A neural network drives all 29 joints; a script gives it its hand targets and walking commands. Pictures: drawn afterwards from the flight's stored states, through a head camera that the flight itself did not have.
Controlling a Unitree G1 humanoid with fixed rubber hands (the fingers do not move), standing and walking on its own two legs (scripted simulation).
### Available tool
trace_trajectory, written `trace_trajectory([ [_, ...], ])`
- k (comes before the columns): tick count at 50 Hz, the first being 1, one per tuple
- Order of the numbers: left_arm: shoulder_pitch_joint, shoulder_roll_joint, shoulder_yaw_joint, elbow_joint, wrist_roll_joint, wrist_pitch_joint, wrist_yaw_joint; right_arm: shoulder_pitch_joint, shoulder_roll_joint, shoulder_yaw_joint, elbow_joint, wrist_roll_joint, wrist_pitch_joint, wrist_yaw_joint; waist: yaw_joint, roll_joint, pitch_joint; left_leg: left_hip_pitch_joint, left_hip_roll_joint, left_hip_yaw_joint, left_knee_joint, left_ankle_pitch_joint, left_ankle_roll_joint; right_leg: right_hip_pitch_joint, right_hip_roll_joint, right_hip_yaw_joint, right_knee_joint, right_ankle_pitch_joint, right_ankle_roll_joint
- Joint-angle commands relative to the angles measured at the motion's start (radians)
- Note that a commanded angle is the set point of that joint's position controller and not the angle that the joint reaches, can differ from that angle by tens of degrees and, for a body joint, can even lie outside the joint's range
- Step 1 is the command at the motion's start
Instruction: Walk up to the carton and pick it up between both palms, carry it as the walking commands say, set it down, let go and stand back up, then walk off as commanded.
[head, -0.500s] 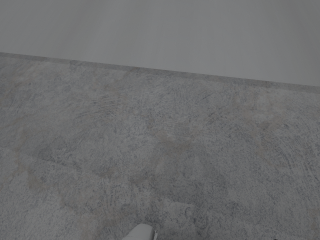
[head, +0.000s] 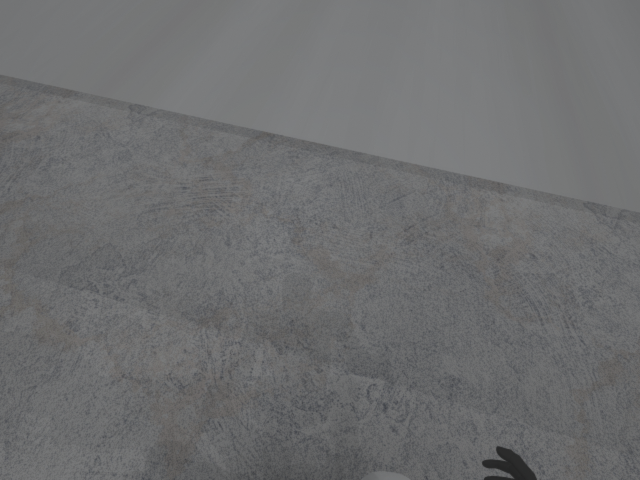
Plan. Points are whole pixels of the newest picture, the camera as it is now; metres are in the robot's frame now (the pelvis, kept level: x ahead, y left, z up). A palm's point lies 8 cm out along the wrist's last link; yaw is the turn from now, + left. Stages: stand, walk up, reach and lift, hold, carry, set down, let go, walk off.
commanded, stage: walk off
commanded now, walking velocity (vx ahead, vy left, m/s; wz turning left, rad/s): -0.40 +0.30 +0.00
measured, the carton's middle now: out of the picture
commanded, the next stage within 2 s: none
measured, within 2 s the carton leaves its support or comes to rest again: neither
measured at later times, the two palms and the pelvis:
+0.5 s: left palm out of the picture -0.12 +0.43 -0.11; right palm out of the picture -0.11 -0.14 -0.14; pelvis -0.17 +0.13 +0.00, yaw +0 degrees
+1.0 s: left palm out of the picture -0.36 +0.57 -0.11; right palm out of the picture -0.26 +0.06 -0.16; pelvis -0.34 +0.30 -0.01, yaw -2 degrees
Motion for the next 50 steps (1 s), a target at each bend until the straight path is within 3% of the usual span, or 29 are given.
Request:
trace_trajectory([
  [1, 0.039, 0.050, 0.006, -0.029, -0.010, -0.010, 0.011, 0.073, -0.123, -0.020, 0.005, 0.000, -0.016, -0.022, -0.035, 0.248, -0.067, 0.145, 0.233, -0.295, -0.189, 0.031, 0.105, 0.071, -0.058, -0.053, -0.375, -0.066, -0.020],
  [3, 0.148, 0.014, -0.011, 0.010, -0.029, -0.007, 0.022, 0.123, -0.109, -0.027, 0.028, -0.002, -0.010, -0.024, -0.027, 0.216, -0.117, 0.250, 0.244, -0.329, -0.208, 0.098, 0.104, 0.151, -0.073, -0.052, -0.618, -0.085, -0.040],
  [5, 0.266, 0.015, -0.013, 0.071, -0.022, -0.009, 0.020, 0.124, -0.117, -0.039, 0.023, -0.003, -0.003, -0.021, 0.023, 0.143, -0.091, 0.099, 0.131, -0.219, -0.255, -0.042, -0.034, 0.363, -0.066, -0.095, -0.892, 0.067, -0.078],
  [6, 0.291, 0.085, 0.004, 0.078, -0.006, -0.013, 0.020, 0.108, -0.123, -0.035, 0.019, 0.005, -0.004, -0.013, 0.046, 0.016, -0.063, -0.004, 0.053, -0.176, -0.097, -0.074, -0.075, 0.452, -0.176, 0.045, -1.086, 0.216, -0.099],
  [7, 0.205, 0.180, 0.029, 0.036, 0.012, -0.014, 0.020, 0.144, -0.088, -0.038, 0.007, 0.016, -0.010, -0.001, 0.022, -0.394, -0.111, -0.194, -0.057, -0.069, 0.359, -0.352, -0.106, 0.457, -0.525, 0.397, -1.030, 0.305, -0.179],
  [8, 0.055, 0.171, 0.019, -0.009, 0.044, -0.015, 0.027, 0.088, -0.125, -0.054, -0.005, -0.012, -0.011, 0.010, -0.001, -0.319, 0.070, -0.355, -0.040, -0.168, 0.683, -0.438, -0.109, 0.211, -0.688, 0.395, -1.041, 0.547, -0.263],
  [9, -0.015, 0.127, 0.000, -0.050, 0.048, -0.025, 0.032, 0.148, -0.117, -0.062, 0.024, -0.020, -0.012, 0.029, -0.067, -0.091, 0.058, -0.319, -0.058, -0.221, 0.840, -0.352, -0.089, 0.119, -0.577, 0.254, -1.018, 0.494, -0.187],
  [10, -0.116, 0.147, 0.007, -0.057, 0.029, -0.028, 0.019, 0.122, -0.137, -0.073, 0.035, -0.010, -0.007, 0.058, -0.078, -0.086, 0.080, -0.197, -0.036, -0.297, 0.839, -0.343, -0.076, -0.026, -0.501, 0.136, -0.973, 0.422, -0.149],
  [11, -0.147, 0.116, 0.000, -0.059, 0.006, -0.034, 0.008, 0.065, -0.165, -0.079, 0.018, 0.009, -0.011, 0.060, -0.077, -0.087, 0.108, -0.199, -0.049, -0.275, 0.886, -0.302, -0.087, -0.052, -0.409, 0.057, -0.932, 0.448, -0.100],
  [13, -0.096, 0.114, -0.005, -0.042, 0.014, -0.044, -0.001, 0.107, -0.111, -0.073, 0.039, -0.011, -0.005, 0.049, -0.053, -0.114, 0.047, -0.248, -0.088, -0.245, 0.972, -0.258, -0.111, 0.099, -0.345, -0.015, -0.858, 0.613, -0.068],
  [16, 0.042, 0.145, 0.016, -0.017, 0.003, -0.048, 0.002, 0.097, -0.086, -0.056, 0.036, -0.016, -0.016, 0.045, 0.032, -0.116, -0.025, -0.312, -0.056, -0.167, 0.908, -0.284, -0.185, 0.297, -0.367, 0.015, -0.798, 0.838, -0.098],
  [20, 0.119, 0.155, 0.020, 0.000, 0.006, -0.054, -0.004, 0.003, -0.062, -0.044, -0.005, 0.016, -0.012, 0.035, 0.110, -0.293, -0.022, -0.290, 0.012, -0.122, 0.576, -0.316, -0.234, 0.414, -0.372, 0.057, -0.775, 0.979, -0.091],
  [22, 0.122, 0.196, 0.030, 0.004, 0.023, -0.059, -0.005, 0.016, -0.066, -0.051, -0.002, 0.026, -0.016, 0.027, 0.117, -0.317, -0.065, -0.199, 0.038, -0.076, 0.450, -0.347, -0.244, 0.407, -0.371, 0.047, -0.762, 0.964, -0.089],
  [26, -0.062, 0.261, 0.053, -0.043, 0.034, -0.057, -0.001, 0.193, -0.094, -0.065, 0.043, 0.022, -0.012, 0.025, 0.008, -0.226, -0.061, 0.078, 0.089, -0.034, 0.047, -0.262, -0.196, 0.243, -0.402, 0.118, -0.773, 0.761, -0.070],
  [27, -0.081, 0.199, 0.036, -0.045, 0.025, -0.056, 0.003, 0.284, -0.095, -0.066, 0.085, 0.010, -0.011, 0.027, -0.043, -0.130, -0.095, 0.227, 0.083, -0.010, -0.074, -0.122, -0.175, 0.136, -0.358, 0.100, -0.711, 0.591, -0.040],
  [28, -0.035, 0.172, 0.028, -0.045, 0.025, -0.051, -0.001, 0.264, -0.190, -0.086, 0.084, 0.007, -0.010, 0.024, -0.057, 0.170, -0.080, 0.305, 0.181, -0.132, -0.166, 0.121, -0.135, -0.004, -0.238, 0.009, -0.549, 0.313, -0.002],
  [29, -0.006, 0.057, 0.020, -0.033, 0.015, -0.029, 0.002, 0.230, -0.271, -0.085, 0.051, 0.004, -0.017, 0.034, -0.070, 0.510, -0.113, 0.282, 0.382, -0.298, -0.090, 0.688, -0.010, -0.125, -0.005, -0.087, -0.167, -0.264, 0.021],
  [30, -0.024, 0.022, 0.014, -0.048, 0.000, -0.012, 0.023, 0.175, -0.250, -0.070, 0.018, 0.004, -0.020, 0.029, -0.070, 0.448, -0.132, 0.138, 0.373, -0.177, -0.029, 0.809, 0.080, -0.093, 0.008, 0.044, 0.072, -0.324, 0.010],
  [31, -0.052, 0.017, 0.010, -0.045, -0.002, -0.001, 0.025, 0.118, -0.255, -0.060, -0.010, -0.012, -0.030, 0.024, -0.084, 0.384, -0.153, -0.006, 0.374, -0.107, -0.064, 0.738, 0.133, -0.022, 0.000, 0.081, 0.142, -0.283, -0.008],
  [33, -0.013, 0.078, 0.013, -0.006, -0.009, -0.003, 0.004, -0.046, -0.206, -0.054, -0.030, -0.003, -0.013, 0.011, 0.028, 0.336, -0.052, -0.118, 0.241, -0.047, -0.094, 0.243, 0.023, 0.003, -0.005, 0.104, 0.145, -0.120, -0.018],
  [35, 0.092, 0.129, 0.030, 0.038, -0.005, -0.002, 0.003, -0.103, -0.148, -0.040, -0.058, -0.018, -0.003, -0.006, 0.063, 0.295, -0.074, 0.004, 0.209, -0.034, -0.067, 0.283, 0.019, -0.015, -0.014, 0.021, 0.110, -0.059, 0.015],
  [37, 0.061, 0.130, 0.028, 0.041, 0.000, -0.022, -0.005, -0.059, -0.130, -0.042, -0.059, -0.004, -0.016, -0.016, 0.015, 0.208, -0.088, 0.102, 0.221, -0.074, -0.021, 0.315, 0.063, -0.024, -0.016, -0.050, -0.053, -0.028, 0.008],
  [40, 0.029, 0.088, 0.014, 0.014, -0.007, -0.025, 0.007, 0.078, -0.115, -0.023, 0.010, 0.009, -0.016, -0.023, -0.047, 0.231, -0.100, 0.189, 0.266, -0.236, -0.043, 0.234, 0.098, 0.041, -0.039, -0.082, -0.351, -0.031, -0.006],
  [42, 0.073, 0.041, -0.002, 0.019, -0.015, -0.029, 0.009, 0.079, -0.127, -0.018, 0.018, 0.000, -0.009, -0.024, -0.020, 0.243, -0.109, 0.239, 0.273, -0.269, -0.050, 0.329, 0.126, 0.085, -0.068, -0.066, -0.539, -0.035, -0.028],
  [45, 0.249, -0.017, -0.027, 0.092, -0.020, -0.023, 0.008, 0.070, -0.147, -0.025, 0.025, -0.002, 0.002, -0.018, 0.042, 0.069, -0.097, 0.041, 0.165, -0.201, 0.016, 0.008, 0.053, 0.374, -0.134, -0.010, -0.987, 0.253, -0.046],
  [46, 0.224, 0.080, -0.007, 0.083, 0.018, -0.025, 0.008, 0.084, -0.092, -0.021, 0.007, 0.020, -0.005, -0.017, 0.033, -0.262, -0.052, -0.213, 0.036, -0.095, 0.289, -0.216, -0.020, 0.455, -0.436, 0.304, -1.072, 0.426, -0.094],
  [47, 0.059, 0.160, 0.012, 0.006, 0.046, -0.031, 0.025, 0.036, -0.132, -0.041, -0.008, -0.009, -0.011, -0.011, 0.015, -0.248, 0.044, -0.346, -0.031, -0.152, 0.612, -0.451, -0.067, 0.280, -0.636, 0.375, -1.005, 0.750, -0.199],
  [48, 0.008, 0.182, 0.006, -0.015, 0.047, -0.035, 0.023, 0.126, -0.107, -0.044, 0.028, -0.014, -0.003, 0.005, -0.045, -0.139, 0.058, -0.306, -0.021, -0.234, 0.760, -0.429, -0.061, 0.164, -0.606, 0.285, -0.968, 0.792, -0.197],
  [50, -0.064, 0.113, -0.003, -0.019, 0.029, -0.039, 0.011, 0.072, -0.143, -0.057, 0.023, -0.002, 0.008, 0.037, -0.036, -0.057, 0.105, -0.199, -0.022, -0.292, 0.874, -0.346, -0.078, -0.004, -0.471, 0.128, -0.933, 0.554, -0.144],
])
